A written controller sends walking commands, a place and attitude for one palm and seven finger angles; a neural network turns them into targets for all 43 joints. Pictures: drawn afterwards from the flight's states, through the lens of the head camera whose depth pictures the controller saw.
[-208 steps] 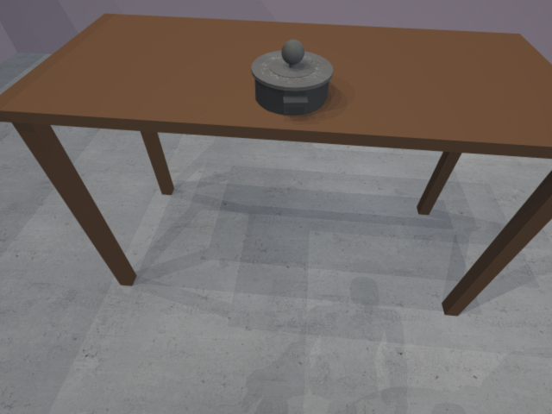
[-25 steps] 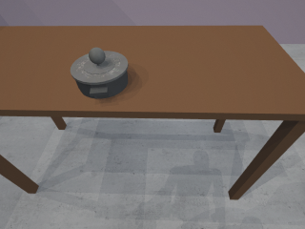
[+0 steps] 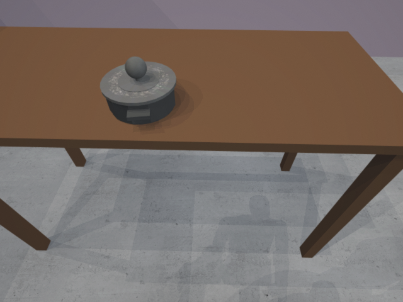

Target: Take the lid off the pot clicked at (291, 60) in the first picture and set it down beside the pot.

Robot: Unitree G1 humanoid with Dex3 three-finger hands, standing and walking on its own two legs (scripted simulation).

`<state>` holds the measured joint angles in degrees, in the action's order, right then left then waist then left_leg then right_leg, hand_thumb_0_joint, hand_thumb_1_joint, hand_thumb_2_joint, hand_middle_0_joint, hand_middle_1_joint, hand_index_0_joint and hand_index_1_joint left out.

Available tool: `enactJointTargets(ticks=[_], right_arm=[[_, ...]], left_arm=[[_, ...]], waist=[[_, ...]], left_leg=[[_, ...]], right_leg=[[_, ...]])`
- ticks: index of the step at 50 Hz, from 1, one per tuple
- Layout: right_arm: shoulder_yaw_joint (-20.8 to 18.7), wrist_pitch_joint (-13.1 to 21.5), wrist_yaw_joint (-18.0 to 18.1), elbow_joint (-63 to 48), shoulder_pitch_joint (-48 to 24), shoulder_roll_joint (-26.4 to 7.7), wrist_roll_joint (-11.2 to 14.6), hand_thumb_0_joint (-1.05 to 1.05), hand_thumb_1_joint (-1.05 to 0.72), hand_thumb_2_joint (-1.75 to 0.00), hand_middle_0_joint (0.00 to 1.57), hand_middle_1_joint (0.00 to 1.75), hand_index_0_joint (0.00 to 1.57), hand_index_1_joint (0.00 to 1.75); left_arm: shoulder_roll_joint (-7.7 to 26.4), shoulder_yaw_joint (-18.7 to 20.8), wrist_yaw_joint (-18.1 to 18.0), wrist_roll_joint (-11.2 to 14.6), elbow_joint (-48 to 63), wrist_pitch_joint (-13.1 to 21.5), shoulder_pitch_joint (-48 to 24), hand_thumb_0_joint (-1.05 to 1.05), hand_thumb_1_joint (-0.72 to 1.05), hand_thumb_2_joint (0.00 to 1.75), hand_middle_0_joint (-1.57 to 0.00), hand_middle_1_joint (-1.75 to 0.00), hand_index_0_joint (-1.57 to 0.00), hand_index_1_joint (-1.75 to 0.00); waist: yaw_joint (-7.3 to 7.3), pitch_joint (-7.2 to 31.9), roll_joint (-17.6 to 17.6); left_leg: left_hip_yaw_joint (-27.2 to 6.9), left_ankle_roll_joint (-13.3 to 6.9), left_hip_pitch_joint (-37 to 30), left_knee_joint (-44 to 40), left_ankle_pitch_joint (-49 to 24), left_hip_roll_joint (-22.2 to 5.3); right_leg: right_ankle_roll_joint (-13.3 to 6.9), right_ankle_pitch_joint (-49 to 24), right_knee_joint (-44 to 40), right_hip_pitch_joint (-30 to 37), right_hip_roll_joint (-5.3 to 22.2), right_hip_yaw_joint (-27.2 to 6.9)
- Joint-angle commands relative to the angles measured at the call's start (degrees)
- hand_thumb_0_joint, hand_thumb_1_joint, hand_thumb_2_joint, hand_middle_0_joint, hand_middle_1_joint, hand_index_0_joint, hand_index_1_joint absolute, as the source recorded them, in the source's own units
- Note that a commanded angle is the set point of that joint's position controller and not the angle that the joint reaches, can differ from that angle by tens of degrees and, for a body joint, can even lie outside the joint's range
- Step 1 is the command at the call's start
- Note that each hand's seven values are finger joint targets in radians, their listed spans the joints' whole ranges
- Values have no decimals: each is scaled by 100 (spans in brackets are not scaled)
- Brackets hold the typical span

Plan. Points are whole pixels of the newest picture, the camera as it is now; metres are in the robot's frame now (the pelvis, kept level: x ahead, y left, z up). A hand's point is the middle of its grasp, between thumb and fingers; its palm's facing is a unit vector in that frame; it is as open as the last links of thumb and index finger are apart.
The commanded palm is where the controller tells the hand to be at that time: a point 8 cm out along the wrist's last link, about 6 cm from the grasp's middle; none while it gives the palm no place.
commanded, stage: look again from close up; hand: left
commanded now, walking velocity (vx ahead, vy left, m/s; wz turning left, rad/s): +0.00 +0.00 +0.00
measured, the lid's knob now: (135, 67) +0.58 +0.19 +0.17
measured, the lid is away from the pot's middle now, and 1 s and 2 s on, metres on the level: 0.00 0.00 0.00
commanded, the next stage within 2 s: shuffle to correct the standing spot in 0.20 s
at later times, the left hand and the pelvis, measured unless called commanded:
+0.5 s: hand out of the picture +0.02 +0.18 -0.18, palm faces +0.07 -0.98 -0.19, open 7.4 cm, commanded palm none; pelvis +0.01 +0.01 +0.00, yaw +0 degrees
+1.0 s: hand out of the picture +0.07 +0.21 -0.17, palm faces +0.12 -0.97 -0.20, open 7.4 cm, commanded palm none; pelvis +0.11 +0.04 +0.00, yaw +1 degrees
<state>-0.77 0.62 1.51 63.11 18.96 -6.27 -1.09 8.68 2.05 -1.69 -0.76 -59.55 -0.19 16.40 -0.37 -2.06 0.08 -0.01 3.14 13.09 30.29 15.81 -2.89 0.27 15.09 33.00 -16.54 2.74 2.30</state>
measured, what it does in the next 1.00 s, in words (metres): walks ahead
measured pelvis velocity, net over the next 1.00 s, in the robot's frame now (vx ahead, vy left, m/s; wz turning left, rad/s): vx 0.11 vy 0.04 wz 0.01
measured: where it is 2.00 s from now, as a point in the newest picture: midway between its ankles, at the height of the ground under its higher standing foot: outside the picture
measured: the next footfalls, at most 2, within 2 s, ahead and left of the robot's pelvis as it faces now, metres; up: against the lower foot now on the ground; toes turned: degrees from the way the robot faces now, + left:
left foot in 1.04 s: +0.21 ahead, +0.21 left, +0.00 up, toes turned +6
right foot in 1.28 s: +0.16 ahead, -0.05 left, +0.00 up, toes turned +2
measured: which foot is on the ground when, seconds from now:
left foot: down 0.00-0.72, up 0.74-1.00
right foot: down 0.00-1.00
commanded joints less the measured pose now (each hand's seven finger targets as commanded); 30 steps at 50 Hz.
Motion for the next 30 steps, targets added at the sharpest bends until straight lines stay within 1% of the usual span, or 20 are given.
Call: enactJointTargets(ticks=[1,2,4,7,10,12,15,17,18,19,21,22,23,24,25,26,27,28,29,30], right_arm=[[-110,77,12,-197,381,-511,4,0,-90,-90,20,30,20,30],[-114,74,19,-209,362,-486,9,0,-90,-90,20,30,20,30],[-119,79,15,-199,381,-514,7,0,-90,-90,20,30,20,30],[-117,77,18,-206,321,-483,16,0,-90,-90,20,30,20,30],[-113,86,15,-205,318,-513,13,0,-90,-90,20,30,20,30],[-119,79,20,-209,255,-494,20,0,-90,-90,20,30,20,30],[-114,86,17,-217,230,-538,16,0,-90,-90,20,30,20,30],[-118,72,13,-212,275,-532,3,0,-90,-90,20,30,20,30],[-124,49,-4,-229,263,-547,-11,0,-90,-90,20,30,20,30],[-123,23,-20,-241,286,-526,-27,0,-90,-90,20,30,20,30],[-123,0,-51,-264,329,-480,-47,0,-90,-90,20,30,20,30],[-136,-11,-51,-301,346,-450,-49,0,-90,-90,20,30,20,30],[-140,-4,-62,-307,406,-465,-58,0,-90,-90,20,30,20,30],[-135,11,-70,-310,471,-453,-61,0,-90,-90,20,30,20,30],[-132,29,-75,-295,594,-449,-66,0,-90,-90,20,30,20,30],[-132,60,-71,-264,729,-490,-66,0,-90,-90,20,30,20,30],[-165,77,-56,-244,863,-598,-71,0,-90,-90,20,30,20,30],[-212,105,-43,-226,978,-812,-70,0,-90,-90,20,30,20,30],[-240,138,-15,-234,1030,-963,-63,0,-90,-90,20,30,20,30],[-233,177,-2,-259,1022,-920,-55,0,-90,-90,20,30,20,30]], left_arm=[[607,127,-15,-13,201,121,328,0,90,90,-20,-30,-20,-30],[599,120,-14,-16,203,115,326,0,90,90,-20,-30,-20,-30],[608,131,-13,-16,231,115,281,0,90,90,-20,-30,-20,-30],[613,124,-13,-20,220,121,324,0,90,90,-20,-30,-20,-30],[618,133,-14,-19,217,127,294,0,90,90,-20,-30,-20,-30],[615,127,-12,-21,200,123,317,0,90,90,-20,-30,-20,-30],[631,130,-8,-19,191,128,304,0,90,90,-20,-30,-20,-30],[658,140,6,-36,197,118,345,0,90,90,-20,-30,-20,-30],[703,151,17,-43,211,104,357,0,90,90,-20,-30,-20,-30],[762,172,27,-49,231,86,373,0,90,90,-20,-30,-20,-30],[871,217,46,-54,252,58,399,0,90,90,-20,-30,-20,-30],[890,238,45,-64,279,46,440,0,90,90,-20,-30,-20,-30],[916,262,45,-64,316,37,404,0,90,90,-20,-30,-20,-30],[927,268,53,-62,343,32,356,0,90,90,-20,-30,-20,-30],[898,274,61,-62,391,34,287,0,90,90,-20,-30,-20,-30],[816,265,74,-61,425,35,198,0,90,90,-20,-30,-20,-30],[690,243,96,-66,508,29,143,0,90,90,-20,-30,-20,-30],[520,216,116,-66,595,44,58,0,90,90,-20,-30,-20,-30],[349,169,126,-71,652,94,-44,0,90,90,-20,-30,-20,-30],[307,135,133,-84,705,147,-197,0,90,90,-20,-30,-20,-30]], waist=[[46,-224,-68],[39,-214,-108],[14,-193,-29],[41,-179,-115],[17,-170,19],[38,-186,-31],[34,-164,23],[60,-126,11],[77,-239,-40],[76,-344,-180],[88,-478,-537],[90,-505,-654],[58,-556,-670],[27,-591,-637],[-30,-595,-539],[-102,-604,-231],[-144,-637,349],[-197,-646,1047],[-219,-713,1581],[-218,-820,1525]], left_leg=[[-155,-337,400,-584,-154,-137],[-131,-334,315,-598,-178,-150],[-134,-329,316,-542,-274,-145],[-109,-326,248,-543,-310,-148],[-110,-320,240,-512,-435,-153],[-125,-324,200,-559,-369,-158],[-115,-318,205,-500,-473,-148],[-68,-334,216,-541,167,-102],[-18,-332,350,-462,583,-17],[64,-321,462,-342,889,71],[231,-318,541,-60,1013,207],[292,-333,551,42,1040,235],[333,-340,531,149,1002,245],[323,-356,429,146,950,250],[286,-382,306,3,928,226],[123,-426,170,-286,962,157],[-322,-547,139,-703,1308,-87],[-996,-757,145,-1239,1707,-527],[-1687,-1063,35,-1701,1676,-961],[-1894,-1276,-72,-1746,988,-1093]], right_leg=[[-238,203,-794,6,286,-401],[-236,202,-816,-38,275,-399],[-238,160,-761,-68,279,-400],[-231,121,-821,-58,288,-427],[-238,-7,-754,-55,288,-428],[-221,56,-814,-61,271,-426],[-227,-60,-775,-37,286,-437],[-257,681,-887,-7,289,-477],[-301,1163,-1003,-94,351,-600],[-357,1617,-1120,-208,419,-725],[-462,2175,-1345,-375,594,-975],[-514,2376,-1452,-423,665,-1057],[-556,2493,-1447,-558,743,-1118],[-571,2503,-1381,-720,754,-1106],[-556,2414,-1205,-823,687,-984],[-511,2188,-821,-934,509,-755],[-409,2031,-339,-1054,196,-370],[-279,1668,428,-1206,-102,117],[-206,1317,1113,-1449,-270,422],[-235,1363,1461,-1649,-210,297]])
